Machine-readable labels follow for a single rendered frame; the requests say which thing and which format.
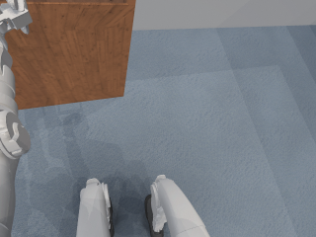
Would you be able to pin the robot right foot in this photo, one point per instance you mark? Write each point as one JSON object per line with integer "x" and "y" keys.
{"x": 149, "y": 216}

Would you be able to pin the left robot thigh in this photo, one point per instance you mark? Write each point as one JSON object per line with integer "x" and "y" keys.
{"x": 92, "y": 216}

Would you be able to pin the robot left hand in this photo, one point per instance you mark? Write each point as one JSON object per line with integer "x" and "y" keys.
{"x": 17, "y": 14}

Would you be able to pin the robot left forearm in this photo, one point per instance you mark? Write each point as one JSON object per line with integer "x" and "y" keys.
{"x": 7, "y": 80}

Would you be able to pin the cabinet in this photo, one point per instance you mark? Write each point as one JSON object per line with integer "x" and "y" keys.
{"x": 74, "y": 52}

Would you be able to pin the left robot upper arm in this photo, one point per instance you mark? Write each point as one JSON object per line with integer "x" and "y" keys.
{"x": 14, "y": 142}

